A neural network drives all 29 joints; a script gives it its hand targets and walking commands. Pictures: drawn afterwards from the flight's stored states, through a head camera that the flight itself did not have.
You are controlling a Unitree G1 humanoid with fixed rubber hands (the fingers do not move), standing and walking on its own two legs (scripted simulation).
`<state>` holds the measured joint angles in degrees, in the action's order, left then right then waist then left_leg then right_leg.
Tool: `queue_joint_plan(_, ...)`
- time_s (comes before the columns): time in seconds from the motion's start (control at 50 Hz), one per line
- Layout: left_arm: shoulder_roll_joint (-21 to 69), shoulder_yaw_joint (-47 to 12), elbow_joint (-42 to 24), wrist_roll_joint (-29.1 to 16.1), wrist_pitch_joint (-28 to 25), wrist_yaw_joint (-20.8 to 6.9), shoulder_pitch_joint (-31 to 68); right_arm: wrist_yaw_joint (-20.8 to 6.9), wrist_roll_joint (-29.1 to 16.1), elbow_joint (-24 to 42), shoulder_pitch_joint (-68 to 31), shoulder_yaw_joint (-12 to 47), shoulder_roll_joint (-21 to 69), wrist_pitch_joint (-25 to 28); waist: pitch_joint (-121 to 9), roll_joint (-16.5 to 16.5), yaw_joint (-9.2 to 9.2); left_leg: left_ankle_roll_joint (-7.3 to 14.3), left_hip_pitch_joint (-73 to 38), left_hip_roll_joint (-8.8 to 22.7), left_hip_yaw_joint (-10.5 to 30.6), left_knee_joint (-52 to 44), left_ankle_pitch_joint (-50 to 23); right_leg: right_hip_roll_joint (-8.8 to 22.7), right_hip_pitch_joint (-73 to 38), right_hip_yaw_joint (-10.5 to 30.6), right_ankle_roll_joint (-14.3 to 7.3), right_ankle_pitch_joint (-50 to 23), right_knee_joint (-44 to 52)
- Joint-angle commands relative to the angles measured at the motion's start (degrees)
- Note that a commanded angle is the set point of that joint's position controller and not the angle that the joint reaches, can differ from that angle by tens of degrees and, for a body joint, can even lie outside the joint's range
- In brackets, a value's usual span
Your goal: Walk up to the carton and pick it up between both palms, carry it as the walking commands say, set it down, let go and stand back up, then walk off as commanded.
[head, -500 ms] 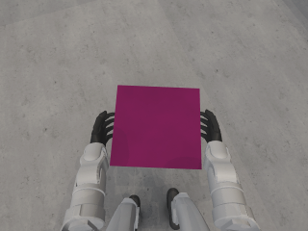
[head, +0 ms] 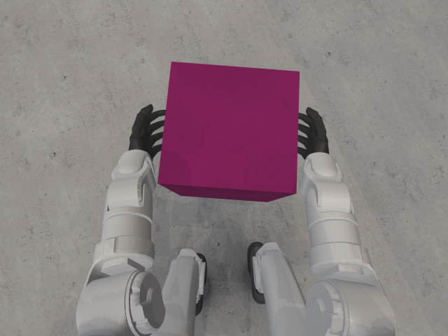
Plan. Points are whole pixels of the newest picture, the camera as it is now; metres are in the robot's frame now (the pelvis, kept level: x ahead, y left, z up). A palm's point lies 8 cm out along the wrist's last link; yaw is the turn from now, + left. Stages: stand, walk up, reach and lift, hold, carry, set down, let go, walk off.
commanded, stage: set down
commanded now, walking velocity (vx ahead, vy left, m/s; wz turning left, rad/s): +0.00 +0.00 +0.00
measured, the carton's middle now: (228, 145) +0.46 +0.00 -0.15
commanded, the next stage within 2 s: none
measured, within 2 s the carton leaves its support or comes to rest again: neither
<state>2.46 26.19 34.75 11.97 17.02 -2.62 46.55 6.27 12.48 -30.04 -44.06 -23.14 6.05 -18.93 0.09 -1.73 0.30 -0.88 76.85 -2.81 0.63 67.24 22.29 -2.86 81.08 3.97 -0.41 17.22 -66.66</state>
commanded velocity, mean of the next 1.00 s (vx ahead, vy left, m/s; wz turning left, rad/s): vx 0.00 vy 0.00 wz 0.00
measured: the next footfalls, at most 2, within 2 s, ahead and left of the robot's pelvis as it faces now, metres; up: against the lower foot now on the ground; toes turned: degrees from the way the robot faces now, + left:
none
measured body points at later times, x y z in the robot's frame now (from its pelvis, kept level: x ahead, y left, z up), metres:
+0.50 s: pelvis +0.01 +0.01 -0.06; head +0.30 -0.01 +0.28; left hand +0.48 +0.15 -0.17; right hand +0.46 -0.15 -0.18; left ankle +0.07 +0.13 -0.62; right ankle +0.11 -0.10 -0.61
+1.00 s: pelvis -0.02 +0.01 -0.13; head +0.30 -0.01 +0.17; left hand +0.52 +0.16 -0.24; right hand +0.50 -0.14 -0.25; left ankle +0.07 +0.13 -0.62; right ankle +0.11 -0.10 -0.62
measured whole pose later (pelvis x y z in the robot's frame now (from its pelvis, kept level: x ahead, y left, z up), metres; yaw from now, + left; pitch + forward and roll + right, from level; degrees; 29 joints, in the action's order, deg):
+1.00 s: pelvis -0.02 +0.01 -0.13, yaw +2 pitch +41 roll +4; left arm -6.5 22.2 39.9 6.0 19.1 1.3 68.5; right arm 7.2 12.2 -34.2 -65.6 -22.4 -2.2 -21.3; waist 5.8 0.3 -0.7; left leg -1.2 108.1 -4.6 -0.1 96.6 29.4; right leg -3.2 112.2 4.0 0.8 23.7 -95.3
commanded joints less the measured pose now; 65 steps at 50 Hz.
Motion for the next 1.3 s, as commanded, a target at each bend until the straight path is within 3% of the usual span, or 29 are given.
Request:
queue_joint_plan(0.0, 53.55, -42.01, -13.84, -12.67, -2.19, -14.17, 43.00, -14.73, -10.98, 8.34, -40.16, 43.98, 60.70, 1.91, -89.25, 0.63, 2.66, 2.43, -13.83, -7.18, -2.09, 2.30, -13.55, -5.48, -49.16, 0.44, 2.22, -18.24, -4.35)
queue_joint_plan(0.02, 53.14, -42.72, -14.06, -12.73, -1.95, -13.63, 43.04, -14.43, -11.75, 9.22, -41.70, 43.72, 58.60, 2.07, -88.69, 3.27, 2.55, 2.10, -13.62, -7.18, -1.89, 2.87, -13.47, -5.48, -47.54, 0.89, 1.84, -17.42, -4.67)
queue_joint_plan(0.12, 52.28, -37.68, -2.12, -8.40, -0.57, -13.51, 37.49, -14.29, -5.23, -3.80, -34.08, 34.81, 55.34, 0.76, -68.02, 2.90, -1.53, 1.80, -4.22, -6.82, -0.72, 3.57, -6.81, -5.41, -33.11, -0.89, 2.78, -10.18, -5.11)
queue_joint_plan(0.16, 51.89, -35.48, -0.61, -7.74, -1.08, -13.78, 36.85, -14.49, -5.42, -6.32, -32.30, 34.22, 56.22, 0.86, -63.40, 0.94, -0.33, 2.14, -2.48, -6.78, -1.11, 3.52, -8.89, -5.48, -32.88, -0.59, 3.14, -12.12, -4.41)
queue_joint_plan(0.22, 53.85, -35.13, 0.76, -8.04, -2.10, -13.80, 33.88, -14.58, -6.63, -2.88, -33.78, 35.14, 55.07, 2.64, -68.51, 0.61, -0.63, 1.84, -1.98, -6.78, -0.90, 5.87, -15.51, -5.67, -33.92, -0.89, 3.05, -20.05, -7.12)
queue_joint_plan(0.34, 50.22, -41.27, -9.93, -12.82, -5.38, -11.22, 37.89, -13.30, -14.06, 12.33, -41.76, 45.72, 52.83, 6.12, -92.18, -1.49, 1.83, 0.99, -0.14, -7.64, -1.13, 12.17, -26.93, -5.19, -41.14, 0.43, 3.59, -39.04, -16.48)
queue_joint_plan(0.36, 49.25, -41.28, -10.40, -12.39, -5.81, -10.58, 35.86, -12.87, -15.42, 13.15, -41.56, 47.38, 54.05, 6.24, -94.31, -1.83, 3.61, 1.29, 1.15, -7.79, -2.20, 13.59, -28.41, -4.96, -44.26, 1.79, 3.79, -42.74, -17.03)
queue_joint_plan(0.38, 47.41, -42.15, -12.32, -14.18, -6.01, -9.99, 39.57, -12.52, -15.32, 13.43, -42.87, 46.77, 51.99, 5.98, -95.35, -3.35, 1.09, 1.30, 0.22, -7.72, -1.62, 13.86, -26.61, -5.03, -41.50, 0.63, 4.30, -39.63, -17.79)
queue_joint_plan(0.46, 44.60, -43.44, -16.17, -15.03, -5.43, -7.73, 45.86, -10.71, -14.43, 14.21, -44.88, 46.80, 49.00, 4.57, -97.12, -1.04, 1.68, 0.46, 1.05, -8.30, -2.62, 15.19, -22.93, -5.34, -39.61, 0.40, 4.23, -34.55, -18.89)
queue_joint_plan(0.58, 43.40, -40.13, -7.48, -12.53, -2.09, -7.45, 50.92, -10.55, -11.46, 2.48, -47.08, 37.94, 46.69, 1.47, -83.59, 1.76, -0.20, 0.80, 1.65, -7.93, -3.47, 16.14, -7.83, -5.83, -24.85, -2.63, 4.59, -10.59, -18.22)
queue_joint_plan(0.62, 42.43, -36.57, -3.49, -11.86, -1.30, -8.45, 53.12, -10.47, -11.05, -0.55, -51.33, 34.64, 47.98, 0.21, -77.30, 0.33, 0.79, 1.74, 6.77, -7.82, -4.09, 16.42, -0.37, -5.46, -22.56, -2.67, 4.83, -2.33, -17.91)
queue_joint_plan(0.64, 42.86, -35.00, -0.75, -11.76, -0.57, -8.96, 54.77, -10.55, -9.86, -2.15, -52.96, 31.98, 46.95, -0.37, -71.97, -0.80, -1.28, 1.76, 10.65, -7.70, -3.90, 16.28, 3.72, -5.54, -20.64, -3.20, 4.74, 1.72, -17.66)
queue_joint_plan(0.7, 43.99, -31.79, 1.56, -11.32, -0.33, -9.81, 58.66, -11.16, -10.80, -4.75, -58.11, 29.34, 48.32, -0.31, -70.88, -0.45, 0.38, 1.94, 11.59, -7.40, -4.34, 17.73, 5.13, -5.52, -19.40, -3.07, 4.27, 5.61, -18.28)
queue_joint_plan(0.72, 44.73, -31.33, -0.45, -11.98, -0.80, -10.00, 60.46, -11.09, -11.54, -2.96, -60.89, 30.01, 49.70, -0.10, -73.01, -1.69, 1.50, 2.14, 13.42, -7.51, -4.07, 19.09, 3.32, -5.58, -21.74, -2.54, 4.09, 3.42, -19.69)
queue_joint_plan(0.74, 45.55, -31.95, 0.04, -13.10, -0.63, -10.40, 62.02, -10.93, -11.33, -1.01, -63.12, 30.01, 49.52, 0.33, -75.22, -2.33, -0.51, 2.25, 12.81, -7.62, -3.94, 19.64, 2.34, -5.72, -22.10, -3.60, 4.22, 1.78, -20.95)
queue_joint_plan(0.82, 44.74, -32.93, -3.16, -14.71, -1.76, -10.42, 62.97, -10.70, -13.32, 2.52, -64.41, 32.74, 50.10, 1.87, -86.79, -2.60, 1.22, 2.08, 12.14, -7.66, -4.82, 23.99, -5.48, -5.54, -26.45, -2.41, 4.05, -8.89, -24.51)
queue_joint_plan(0.86, 45.39, -34.82, -6.11, -16.09, -1.98, -10.27, 65.17, -10.51, -13.67, 1.96, -63.60, 32.07, 50.35, 1.78, -89.88, -2.55, -1.50, 2.18, 10.96, -7.77, -4.73, 24.01, -6.17, -5.61, -26.61, -3.83, 4.41, -10.71, -25.70)
queue_joint_plan(0.9, 44.34, -34.86, -2.99, -15.55, -1.77, -10.32, 63.39, -10.31, -12.24, 1.01, -62.26, 32.00, 50.21, 1.56, -89.04, -3.44, -1.75, 1.94, 11.51, -7.74, -4.34, 24.99, -5.89, -5.76, -25.55, -4.36, 4.39, -11.05, -26.68)
queue_joint_plan(0.94, 44.24, -35.96, -3.12, -15.46, -1.37, -9.89, 63.50, -10.89, -13.93, 2.25, -65.39, 32.88, 47.96, 1.97, -91.54, -0.24, -0.41, 1.42, 9.29, -7.64, -4.69, 25.81, -6.88, -5.56, -24.70, -4.06, 3.85, -11.22, -27.74)
queue_joint_plan(1.0, 43.72, -37.06, -4.67, -16.02, -1.62, -9.17, 64.72, -11.01, -14.43, 0.79, -64.32, 32.91, 46.37, 1.88, -91.48, 0.90, -1.83, 0.97, 8.21, -7.40, -4.38, 27.59, -8.74, -5.42, -22.33, -5.01, 3.95, -12.17, -29.83)
queue_joint_plan(1.02, 42.43, -36.99, -5.05, -15.94, -1.85, -9.06, 64.31, -11.12, -15.47, 1.59, -65.10, 34.05, 46.13, 2.04, -93.48, 0.78, 0.10, 0.74, 7.24, -7.18, -4.95, 28.56, -9.69, -5.40, -22.94, -4.55, 3.71, -13.24, -30.08)
queue_joint_plan(1.06, 43.01, -40.64, -7.85, -18.41, -1.51, -8.25, 66.78, -11.41, -16.46, 5.44, -67.07, 35.11, 43.38, 2.74, -101.35, 1.72, -3.26, 0.26, 1.45, -7.00, -3.60, 29.76, -13.32, -5.40, -23.32, -6.13, 3.26, -16.77, -32.41)
queue_joint_plan(1.12, 39.81, -43.31, -15.11, -20.31, -1.92, -6.44, 72.84, -10.81, -19.95, 11.70, -73.17, 38.70, 41.32, 2.83, -110.31, 2.19, -2.07, 0.15, -4.99, -6.87, -3.90, 32.27, -16.49, -5.48, -25.49, -5.81, 3.30, -18.74, -34.34)
queue_joint_plan(1.16, 38.80, -45.01, -18.90, -21.10, -1.94, -5.07, 75.97, -10.46, -20.59, 11.02, -72.40, 38.34, 39.70, 2.25, -114.90, 3.30, -3.86, -0.46, -9.55, -7.13, -3.50, 33.05, -16.66, -5.15, -27.21, -6.44, 3.32, -19.62, -35.06)
queue_joint_plan(1.2, 34.76, -44.08, -16.22, -20.78, -0.82, -4.39, 77.69, -9.85, -19.88, 8.13, -73.67, 37.76, 35.75, 0.89, -115.61, 3.24, -4.00, -0.75, -10.03, -6.43, -3.77, 33.48, -13.74, -4.83, -28.64, -6.81, 3.63, -17.24, -35.61)
queue_joint_plan(1.22, 34.10, -44.90, -18.79, -21.61, -0.60, -4.00, 77.80, -9.47, -21.66, 13.39, -76.28, 40.49, 35.47, 0.87, -123.27, 2.64, -2.47, -0.62, -13.26, -6.35, -4.72, 34.92, -15.47, -4.63, -34.07, -6.27, 3.43, -19.22, -35.87)
queue_joint_plan(1.24, 32.07, -43.13, -6.84, -19.65, 0.94, -4.04, 73.26, -9.82, -19.91, 0.42, -69.91, 38.56, 34.96, -0.78, -106.99, 2.57, -2.40, -0.71, -6.57, -5.20, -5.15, 33.59, -8.92, -4.17, -25.88, -6.77, 3.37, -12.42, -35.01)
queue_joint_plan(1.26, 33.00, -44.02, -13.87, -20.45, 1.08, -3.97, 77.41, -9.72, -22.07, 11.21, -77.07, 40.61, 34.91, -0.21, -108.65, 2.10, -2.85, -0.01, -9.21, -5.36, -4.87, 34.37, -13.11, -4.41, -27.68, -6.64, 3.40, -16.20, -36.16)
queue_joint_plan(1.28, 31.63, -44.45, -18.56, -21.96, 1.23, -3.36, 80.98, -9.53, -23.76, 13.86, -79.07, 41.83, 34.46, -0.76, -111.40, 1.70, -2.34, -0.11, -10.54, -5.25, -5.13, 34.98, -13.52, -4.15, -29.05, -6.60, 3.45, -15.98, -36.43)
